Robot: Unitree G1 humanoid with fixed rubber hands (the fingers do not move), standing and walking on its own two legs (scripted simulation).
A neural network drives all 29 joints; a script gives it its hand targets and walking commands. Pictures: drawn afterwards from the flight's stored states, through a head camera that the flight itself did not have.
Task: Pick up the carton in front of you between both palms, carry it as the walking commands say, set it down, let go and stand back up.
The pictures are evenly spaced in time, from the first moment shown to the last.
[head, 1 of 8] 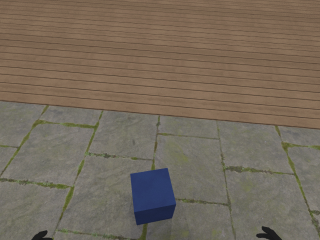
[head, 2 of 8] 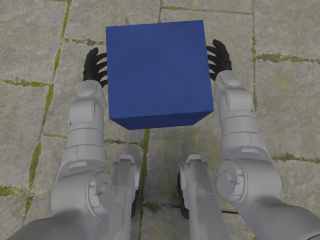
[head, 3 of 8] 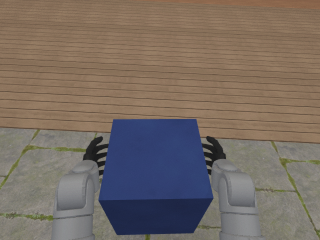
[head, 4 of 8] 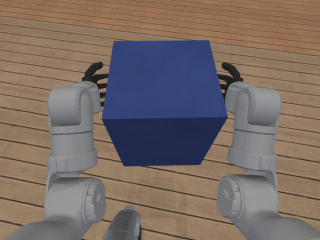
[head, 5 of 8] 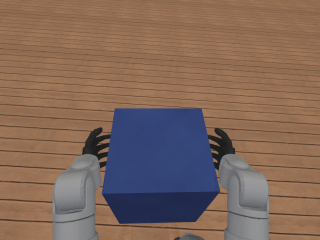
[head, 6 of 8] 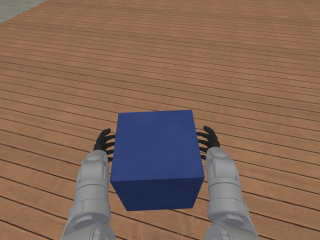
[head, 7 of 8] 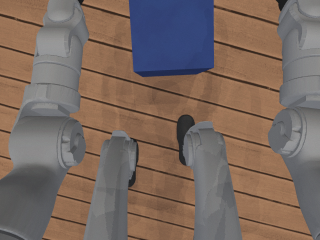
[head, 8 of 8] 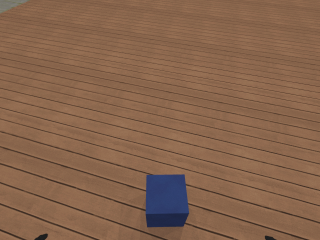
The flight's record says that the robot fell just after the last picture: no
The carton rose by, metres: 1.08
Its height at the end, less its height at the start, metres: +0.35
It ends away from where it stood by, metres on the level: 5.34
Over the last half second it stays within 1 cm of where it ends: yes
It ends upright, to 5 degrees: yes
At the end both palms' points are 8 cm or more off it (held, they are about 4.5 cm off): yes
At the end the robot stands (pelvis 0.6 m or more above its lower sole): yes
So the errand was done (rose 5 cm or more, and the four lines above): yes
